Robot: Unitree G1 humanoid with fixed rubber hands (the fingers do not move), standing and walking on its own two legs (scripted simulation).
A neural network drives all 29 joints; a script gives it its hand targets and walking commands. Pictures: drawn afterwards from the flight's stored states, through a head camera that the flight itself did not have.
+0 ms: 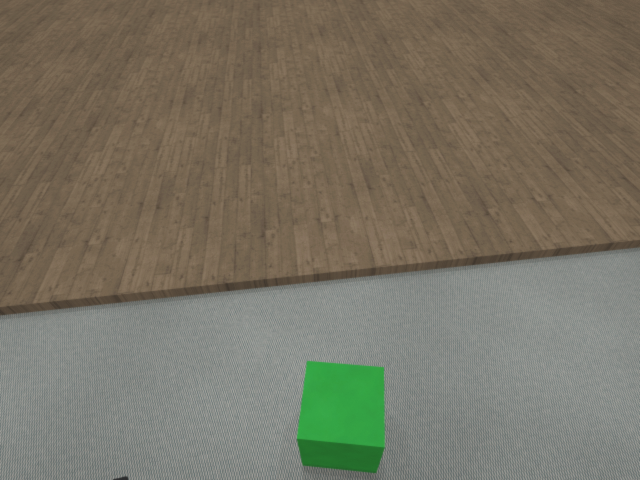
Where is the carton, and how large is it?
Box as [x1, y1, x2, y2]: [297, 361, 384, 472]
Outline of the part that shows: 307,361 297,433 297,441 302,464 375,472 384,447 383,367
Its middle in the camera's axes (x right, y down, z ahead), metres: +0.06 +0.49 +1.09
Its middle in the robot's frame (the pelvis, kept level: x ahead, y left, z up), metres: +0.43 -0.01 -0.66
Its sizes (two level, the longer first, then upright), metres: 0.210 0.200 0.250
